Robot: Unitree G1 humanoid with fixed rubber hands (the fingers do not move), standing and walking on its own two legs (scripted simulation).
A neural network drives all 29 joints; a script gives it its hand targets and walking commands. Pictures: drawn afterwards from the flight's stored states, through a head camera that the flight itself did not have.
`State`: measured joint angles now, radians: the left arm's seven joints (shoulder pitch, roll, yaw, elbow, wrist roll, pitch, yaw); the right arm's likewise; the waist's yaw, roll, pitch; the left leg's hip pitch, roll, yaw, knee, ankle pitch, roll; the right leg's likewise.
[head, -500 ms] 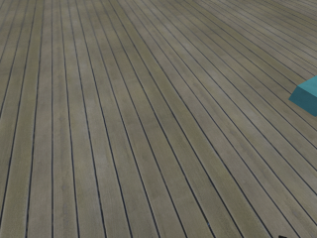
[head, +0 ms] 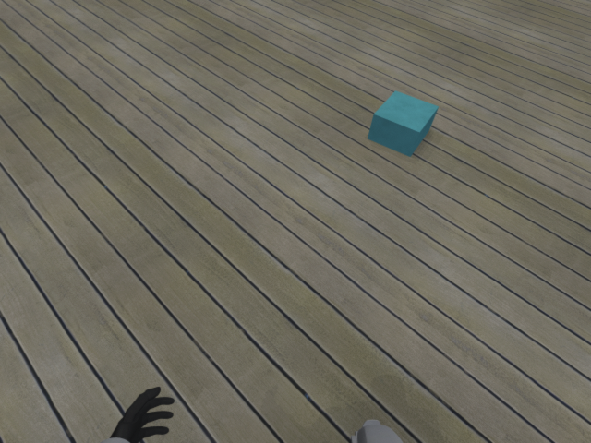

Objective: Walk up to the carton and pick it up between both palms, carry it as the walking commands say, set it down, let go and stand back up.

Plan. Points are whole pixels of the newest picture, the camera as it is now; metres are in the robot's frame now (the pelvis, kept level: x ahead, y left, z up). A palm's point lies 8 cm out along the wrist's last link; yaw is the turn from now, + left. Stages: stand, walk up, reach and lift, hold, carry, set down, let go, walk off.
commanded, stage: walk up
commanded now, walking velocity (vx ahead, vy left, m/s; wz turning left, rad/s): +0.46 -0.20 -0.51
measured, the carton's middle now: (402, 122) +1.72 -0.75 -0.70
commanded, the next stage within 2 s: none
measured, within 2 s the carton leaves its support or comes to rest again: neither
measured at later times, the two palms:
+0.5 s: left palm out of the picture +0.18 +0.14 -0.12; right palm (482, 286) +0.39 -0.36 -0.11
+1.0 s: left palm (273, 192) +0.68 +0.01 -0.14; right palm (507, 342) +0.29 -0.36 -0.11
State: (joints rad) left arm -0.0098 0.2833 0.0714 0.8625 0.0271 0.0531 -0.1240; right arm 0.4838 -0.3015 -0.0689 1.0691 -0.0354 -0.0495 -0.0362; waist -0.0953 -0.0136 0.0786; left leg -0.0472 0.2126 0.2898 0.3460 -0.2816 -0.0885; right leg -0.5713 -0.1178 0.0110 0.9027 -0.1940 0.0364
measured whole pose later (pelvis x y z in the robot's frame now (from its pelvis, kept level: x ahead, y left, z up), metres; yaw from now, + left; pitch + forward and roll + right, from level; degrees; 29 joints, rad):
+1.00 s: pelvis +0.48 -0.17 +0.00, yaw -17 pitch +1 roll -1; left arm 0.07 0.23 0.07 0.96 0.03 0.01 -0.08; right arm 0.49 -0.19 -0.05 1.13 -0.03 -0.07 -0.02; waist -0.08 -0.03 0.07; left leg -0.01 0.15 0.21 0.28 -0.25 -0.08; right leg -0.56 -0.11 -0.06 0.70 -0.08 0.02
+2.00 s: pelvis +0.98 -0.40 +0.00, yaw -19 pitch +1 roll -2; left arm 0.11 0.22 0.06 0.97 0.04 0.00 -0.06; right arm 0.49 -0.14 -0.03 1.14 -0.02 -0.09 -0.02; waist -0.08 -0.04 0.07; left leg -0.01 0.09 0.16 0.25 -0.26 -0.02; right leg -0.59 -0.12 -0.06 0.73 -0.02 0.04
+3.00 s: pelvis +1.30 -0.55 +0.00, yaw -21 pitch +0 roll -3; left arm 0.20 0.21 0.06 1.06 0.02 0.05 0.01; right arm 0.30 -0.16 -0.04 1.07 -0.04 -0.01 -0.03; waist -0.04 -0.02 0.07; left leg -0.28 0.13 0.14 0.42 -0.13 0.00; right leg -0.35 -0.04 -0.06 0.76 -0.36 0.06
